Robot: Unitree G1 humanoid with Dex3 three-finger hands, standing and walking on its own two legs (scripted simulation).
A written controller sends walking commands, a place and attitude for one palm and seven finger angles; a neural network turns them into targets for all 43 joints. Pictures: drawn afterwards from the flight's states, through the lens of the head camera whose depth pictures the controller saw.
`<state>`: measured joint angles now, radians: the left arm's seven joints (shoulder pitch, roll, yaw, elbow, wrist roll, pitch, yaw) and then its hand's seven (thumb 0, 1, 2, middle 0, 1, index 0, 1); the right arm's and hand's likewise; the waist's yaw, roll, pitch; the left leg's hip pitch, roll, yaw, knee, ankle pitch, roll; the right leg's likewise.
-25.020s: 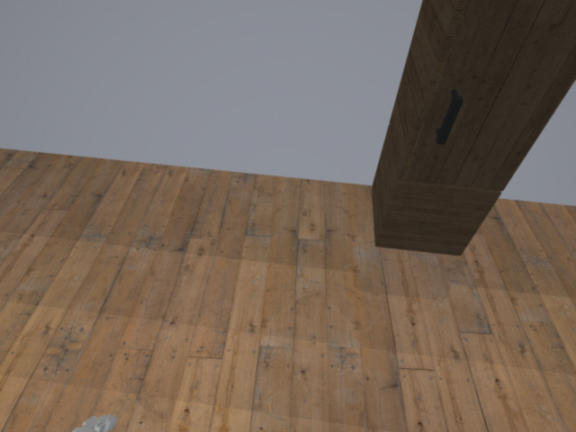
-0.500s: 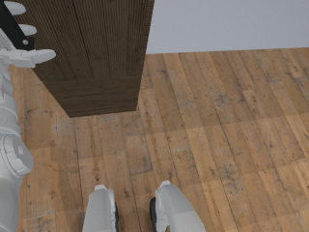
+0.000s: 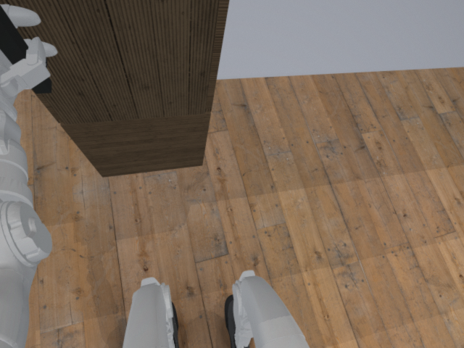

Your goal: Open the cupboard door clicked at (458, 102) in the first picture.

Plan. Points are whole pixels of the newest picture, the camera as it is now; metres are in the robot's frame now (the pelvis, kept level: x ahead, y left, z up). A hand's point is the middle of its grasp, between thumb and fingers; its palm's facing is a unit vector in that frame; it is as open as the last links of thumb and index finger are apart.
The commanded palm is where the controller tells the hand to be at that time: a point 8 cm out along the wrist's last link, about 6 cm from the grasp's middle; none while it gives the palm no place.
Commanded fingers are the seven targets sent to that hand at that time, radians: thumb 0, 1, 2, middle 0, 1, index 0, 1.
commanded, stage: pull the door open along its arc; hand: left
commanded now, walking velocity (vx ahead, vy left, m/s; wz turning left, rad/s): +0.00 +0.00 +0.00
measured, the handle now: (20, 42) +0.58 +0.26 +0.06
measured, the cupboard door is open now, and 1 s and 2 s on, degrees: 0 49 54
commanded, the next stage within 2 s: open thumb and fingers to let go in 1.04 s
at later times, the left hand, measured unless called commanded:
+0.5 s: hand (56, 112) +0.46 +0.20 +0.06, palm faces +0.06 -1.00 -0.02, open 5.7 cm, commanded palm +0.41 +0.24 +0.06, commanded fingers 0.00 0.90 0.90 -0.40 -1.35 -0.40 -1.35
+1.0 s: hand (161, 188) +0.35 +0.07 +0.06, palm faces +0.44 -0.90 +0.00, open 6.0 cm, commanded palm +0.28 +0.09 +0.06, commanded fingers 0.00 0.90 0.90 -0.40 -1.35 -0.40 -1.35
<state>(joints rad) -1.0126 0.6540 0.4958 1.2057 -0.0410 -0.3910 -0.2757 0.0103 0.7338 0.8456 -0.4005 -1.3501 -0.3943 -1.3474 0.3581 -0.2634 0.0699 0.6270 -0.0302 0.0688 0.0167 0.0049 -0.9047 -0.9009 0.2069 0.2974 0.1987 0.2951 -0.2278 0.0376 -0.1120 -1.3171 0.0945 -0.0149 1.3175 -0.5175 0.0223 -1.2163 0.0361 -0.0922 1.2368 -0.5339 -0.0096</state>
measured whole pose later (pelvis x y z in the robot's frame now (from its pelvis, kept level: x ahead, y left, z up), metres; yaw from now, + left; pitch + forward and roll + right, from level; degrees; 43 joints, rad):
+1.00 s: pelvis +0.03 -0.03 +0.04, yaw +5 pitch +19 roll +0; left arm -0.02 -0.11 -0.12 0.34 0.11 -0.41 0.57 0.02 0.69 0.72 -0.31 -1.34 -0.36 -1.35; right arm 0.20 -0.16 -0.01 0.57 -0.08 0.02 0.08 0.01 -0.91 -0.90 0.20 0.30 0.20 0.29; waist -0.03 0.01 -0.18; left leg -0.96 0.05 0.00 1.14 -0.51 -0.03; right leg -0.89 0.00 -0.08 1.14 -0.58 -0.05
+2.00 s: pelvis +0.01 -0.04 +0.03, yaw +5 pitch +18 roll +0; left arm -0.10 -0.12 -0.18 0.42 0.14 -0.43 0.61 -0.01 -0.49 0.31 -0.23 -0.59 -0.23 -0.60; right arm 0.18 -0.17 -0.01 0.62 -0.10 -0.04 0.03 0.01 -0.91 -0.90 0.20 0.30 0.20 0.29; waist -0.03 0.02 -0.17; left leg -1.00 0.04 -0.01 1.17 -0.48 -0.03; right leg -0.94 -0.01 -0.09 1.19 -0.57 -0.06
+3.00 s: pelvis +0.02 -0.02 +0.02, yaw +5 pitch +18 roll +0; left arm 0.37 0.08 -0.18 -0.04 -0.02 -0.42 0.05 -0.01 -0.50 0.30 -0.16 -0.31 -0.16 -0.31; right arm 0.21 -0.20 0.01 0.41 -0.02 0.00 0.02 0.01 -0.91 -0.90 0.20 0.30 0.20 0.29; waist 0.00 0.02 -0.16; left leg -1.03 0.03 -0.01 1.25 -0.54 -0.01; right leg -0.96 -0.02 -0.08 1.26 -0.62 -0.04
